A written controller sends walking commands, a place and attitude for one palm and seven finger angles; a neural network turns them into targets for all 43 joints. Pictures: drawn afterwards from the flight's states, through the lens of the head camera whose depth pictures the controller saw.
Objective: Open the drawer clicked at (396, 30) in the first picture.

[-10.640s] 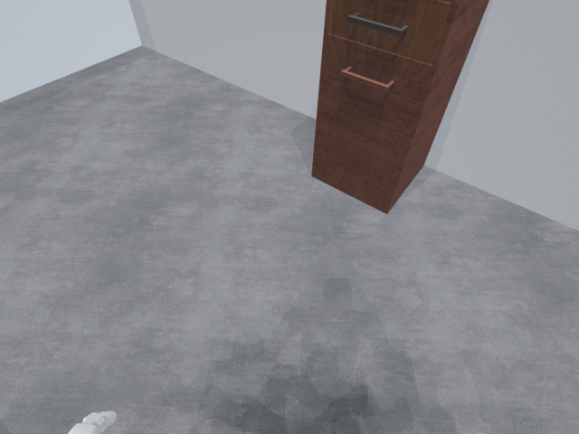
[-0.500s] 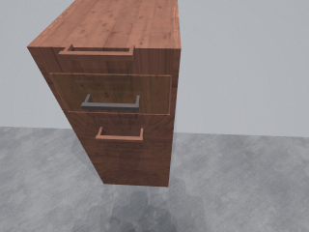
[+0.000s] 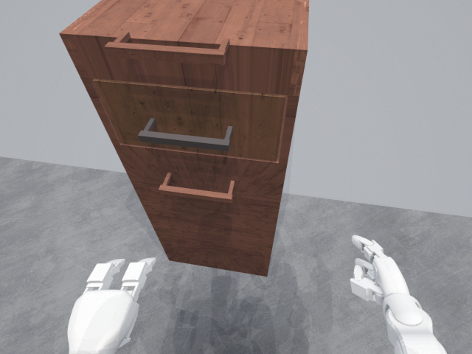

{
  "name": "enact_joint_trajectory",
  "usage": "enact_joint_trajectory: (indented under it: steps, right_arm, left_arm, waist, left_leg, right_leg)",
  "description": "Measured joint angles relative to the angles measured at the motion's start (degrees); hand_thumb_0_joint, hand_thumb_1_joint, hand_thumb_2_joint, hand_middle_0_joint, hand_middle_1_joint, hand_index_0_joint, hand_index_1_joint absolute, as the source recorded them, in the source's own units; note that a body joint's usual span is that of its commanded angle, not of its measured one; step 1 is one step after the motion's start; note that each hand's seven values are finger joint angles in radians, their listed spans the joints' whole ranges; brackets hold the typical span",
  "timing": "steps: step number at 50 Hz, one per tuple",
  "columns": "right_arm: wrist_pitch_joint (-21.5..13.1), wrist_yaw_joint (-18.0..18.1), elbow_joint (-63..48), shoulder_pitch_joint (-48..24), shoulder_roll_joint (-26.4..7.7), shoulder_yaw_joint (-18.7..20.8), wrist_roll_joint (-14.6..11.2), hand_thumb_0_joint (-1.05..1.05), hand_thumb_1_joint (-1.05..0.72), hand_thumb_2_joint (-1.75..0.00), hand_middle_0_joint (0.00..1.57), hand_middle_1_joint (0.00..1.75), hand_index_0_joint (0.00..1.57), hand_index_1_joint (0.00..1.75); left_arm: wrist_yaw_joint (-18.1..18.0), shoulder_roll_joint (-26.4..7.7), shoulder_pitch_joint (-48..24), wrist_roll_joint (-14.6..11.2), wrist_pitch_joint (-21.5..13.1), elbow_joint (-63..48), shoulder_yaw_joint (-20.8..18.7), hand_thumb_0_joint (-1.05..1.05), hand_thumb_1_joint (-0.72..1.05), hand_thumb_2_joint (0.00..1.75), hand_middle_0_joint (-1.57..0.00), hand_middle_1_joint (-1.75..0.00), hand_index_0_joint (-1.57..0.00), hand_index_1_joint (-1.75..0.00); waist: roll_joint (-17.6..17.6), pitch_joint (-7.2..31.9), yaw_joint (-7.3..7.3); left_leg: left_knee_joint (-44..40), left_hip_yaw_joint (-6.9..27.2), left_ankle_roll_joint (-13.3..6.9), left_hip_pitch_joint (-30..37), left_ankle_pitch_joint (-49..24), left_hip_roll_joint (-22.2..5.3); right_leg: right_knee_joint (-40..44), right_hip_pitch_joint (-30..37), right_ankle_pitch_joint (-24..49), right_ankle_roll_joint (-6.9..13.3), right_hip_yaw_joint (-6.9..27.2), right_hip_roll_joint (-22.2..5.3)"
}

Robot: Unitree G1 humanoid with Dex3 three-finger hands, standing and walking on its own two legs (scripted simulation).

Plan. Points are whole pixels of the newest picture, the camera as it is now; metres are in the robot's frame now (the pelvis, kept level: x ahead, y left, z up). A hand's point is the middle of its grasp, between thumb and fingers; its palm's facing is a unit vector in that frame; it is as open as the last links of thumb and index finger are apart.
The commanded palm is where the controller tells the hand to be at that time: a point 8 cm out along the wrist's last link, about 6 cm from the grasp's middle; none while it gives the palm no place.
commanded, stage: raise the hand with hooked fingers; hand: left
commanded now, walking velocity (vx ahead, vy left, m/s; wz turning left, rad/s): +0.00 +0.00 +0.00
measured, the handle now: (186, 134) +0.50 +0.21 +0.07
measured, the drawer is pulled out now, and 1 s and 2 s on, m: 0.00 0.00 0.00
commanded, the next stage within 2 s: move the hooked fingers above the handle in 1.40 s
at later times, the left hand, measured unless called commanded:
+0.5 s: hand (102, 235) +0.24 +0.26 +0.09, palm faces +0.08 -0.10 -0.99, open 12.0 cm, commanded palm +0.22 +0.26 +0.15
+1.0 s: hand (74, 168) +0.29 +0.29 +0.18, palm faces +0.09 -0.02 -1.00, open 13.8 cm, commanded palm +0.26 +0.29 +0.24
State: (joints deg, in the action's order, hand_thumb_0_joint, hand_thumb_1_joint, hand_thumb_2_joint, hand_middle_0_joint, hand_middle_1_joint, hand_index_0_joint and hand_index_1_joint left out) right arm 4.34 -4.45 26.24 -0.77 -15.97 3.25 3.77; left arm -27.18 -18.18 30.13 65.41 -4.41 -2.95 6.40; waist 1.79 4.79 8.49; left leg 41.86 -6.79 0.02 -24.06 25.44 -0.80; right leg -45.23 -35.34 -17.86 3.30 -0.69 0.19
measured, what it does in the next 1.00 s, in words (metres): stands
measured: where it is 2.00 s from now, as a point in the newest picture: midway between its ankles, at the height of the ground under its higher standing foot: outside the picture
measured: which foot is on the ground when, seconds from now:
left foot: down 0.00-1.00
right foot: down 0.00-1.00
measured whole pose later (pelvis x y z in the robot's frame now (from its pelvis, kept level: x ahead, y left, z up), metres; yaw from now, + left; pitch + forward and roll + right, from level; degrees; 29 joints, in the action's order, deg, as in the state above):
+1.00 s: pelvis -0.01 +0.03 +0.04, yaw +3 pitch -2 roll +0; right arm 7.5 -0.3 34.5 4.6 -13.5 -2.1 -1.5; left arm 5.4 -31.6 -10.6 50.7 2.5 -2.2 2.8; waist -5.3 -1.4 5.9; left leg 21.7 -3.1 -2.1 -4.5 15.1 1.7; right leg -22.7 -12.7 -7.8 0.6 -3.9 -1.7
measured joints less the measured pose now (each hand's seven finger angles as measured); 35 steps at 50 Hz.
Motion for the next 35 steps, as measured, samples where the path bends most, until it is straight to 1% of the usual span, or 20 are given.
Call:
enact_joint_trajectory:
  steps: [2,4,6,8,10,12,15,19,23,27,31,35]
  right_arm:
    - [0.3,0.5,1.1,-0.5,1.1,-0.6,0.4,0.01,-0.91,-0.90,0.20,0.30,0.20,0.30]
    - [0.5,1.2,2.4,-0.6,2.5,-1.5,0.5,0.01,-0.91,-0.90,0.20,0.30,0.20,0.30]
    - [0.6,1.8,3.7,-0.2,4.0,-2.7,0.4,0.01,-0.91,-0.90,0.20,0.30,0.20,0.30]
    - [1.0,2.1,4.8,0.8,5.4,-3.8,0.0,0.01,-0.91,-0.90,0.20,0.30,0.20,0.30]
    - [1.4,2.3,5.6,2.3,6.4,-5.0,-0.5,0.01,-0.91,-0.90,0.20,0.30,0.21,0.30]
    - [1.5,2.4,6.2,4.1,6.9,-6.0,-1.1,0.01,-0.90,-0.90,0.20,0.30,0.21,0.30]
    - [1.7,2.6,6.8,6.8,6.4,-6.5,-1.6,0.01,-0.90,-0.90,0.21,0.30,0.21,0.30]
    - [1.9,3.2,8.0,9.4,4.1,-5.0,-2.1,0.01,-0.90,-0.90,0.21,0.30,0.21,0.30]
    - [1.8,3.8,9.5,10.7,1.4,-2.5,-2.4,0.02,-0.90,-0.90,0.21,0.30,0.21,0.30]
    - [1.6,4.4,10.2,10.2,-0.4,-0.9,-2.9,0.02,-0.91,-0.90,0.20,0.30,0.20,0.30]
    - [1.6,4.7,10.1,8.5,-0.6,-0.6,-3.4,0.02,-0.91,-0.90,0.20,0.30,0.20,0.30]
    - [1.9,4.8,9.4,6.3,0.3,-1.7,-4.1,0.02,-0.91,-0.90,0.20,0.30,0.20,0.30]
  left_arm:
    - [0.0,-1.3,-2.7,-0.5,0.6,0.9,-1.1,0.00,0.46,0.71,-0.25,-0.57,-0.25,-0.58]
    - [1.0,-1.9,-6.1,-2.3,1.5,1.1,-1.8,0.00,0.41,0.69,-0.26,-0.61,-0.25,-0.61]
    - [2.8,-2.0,-9.9,-4.2,2.7,1.0,-2.1,0.00,0.36,0.67,-0.26,-0.64,-0.26,-0.64]
    - [5.3,-2.0,-13.0,-5.3,4.1,0.5,-1.8,0.00,0.31,0.65,-0.27,-0.67,-0.26,-0.67]
    - [7.8,-1.9,-14.9,-6.3,5.2,-0.6,-1.5,0.00,0.27,0.63,-0.27,-0.70,-0.26,-0.70]
    - [10.1,-2.1,-15.3,-7.0,5.5,-1.8,-1.5,0.00,0.22,0.61,-0.27,-0.72,-0.27,-0.73]
    - [12.6,-3.1,-14.8,-7.5,5.2,-3.4,-1.8,0.00,0.16,0.58,-0.27,-0.77,-0.27,-0.78]
    - [14.0,-4.8,-14.0,-8.3,4.6,-4.6,-3.2,0.00,0.07,0.54,-0.28,-0.83,-0.27,-0.84]
    - [14.4,-5.7,-15.0,-9.5,4.5,-5.5,-4.5,0.00,-0.03,0.50,-0.29,-0.89,-0.28,-0.90]
    - [15.3,-6.1,-18.2,-10.3,4.6,-5.2,-4.5,0.00,-0.12,0.46,-0.29,-0.95,-0.29,-0.96]
    - [17.4,-7.0,-22.5,-10.5,5.3,-4.2,-3.5,0.00,-0.21,0.42,-0.30,-1.01,-0.30,-1.02]
    - [20.1,-8.3,-26.7,-11.2,6.2,-3.2,-2.9,0.00,-0.30,0.38,-0.31,-1.07,-0.30,-1.07]
  waist:
    - [-0.5,-0.2,0.62]
    - [-1.6,-0.6,0.54]
    - [-2.7,-1.2,0.01]
    - [-3.6,-1.6,-0.63]
    - [-4.2,-1.9,-1.39]
    - [-4.6,-2.3,-2.20]
    - [-5.0,-3.0,-3.21]
    - [-5.3,-4.1,-3.87]
    - [-5.7,-4.7,-3.86]
    - [-5.8,-5.2,-3.55]
    - [-5.9,-5.4,-3.33]
    - [-6.1,-5.5,-3.29]
  left_leg:
    - [1.5,1.4,0.1,-0.9,0.5,0.1]
    - [2.2,2.8,0.3,-0.8,0.7,0.1]
    - [2.0,3.7,0.4,0.0,0.6,0.1]
    - [0.7,4.0,0.4,1.5,0.0,0.2]
    - [-1.4,3.6,0.2,3.4,-0.8,0.2]
    - [-3.8,2.9,0.0,5.4,-1.7,0.1]
    - [-7.1,2.0,-0.2,8.1,-3.0,0.1]
    - [-10.1,1.4,-0.5,10.4,-4.3,0.3]
    - [-11.8,1.7,-1.0,11.7,-5.2,0.8]
    - [-13.1,2.1,-1.4,12.9,-6.0,1.4]
    - [-14.6,2.2,-1.7,14.6,-6.8,1.8]
    - [-16.4,2.3,-1.8,16.6,-7.8,2.0]
  right_leg:
    - [-0.8,0.0,-0.7,0.1,-1.4,-0.4]
    - [-0.8,0.8,-1.0,0.2,-2.6,-0.7]
    - [0.0,2.3,-0.8,0.1,-3.5,-0.9]
    - [1.5,4.0,-0.3,0.0,-3.8,-0.8]
    - [3.5,5.7,0.6,-0.1,-3.4,-0.6]
    - [5.5,7.4,1.5,-0.3,-2.8,-0.4]
    - [8.4,9.5,2.9,-0.6,-1.8,0.0]
    - [11.3,11.7,4.4,-1.0,-1.3,0.1]
    - [13.2,13.3,5.2,-1.5,-1.5,-0.4]
    - [14.5,14.8,5.9,-1.9,-1.7,-0.9]
    - [15.9,16.5,6.6,-2.2,-1.8,-1.3]
    - [17.8,18.6,7.5,-2.4,-1.9,-1.4]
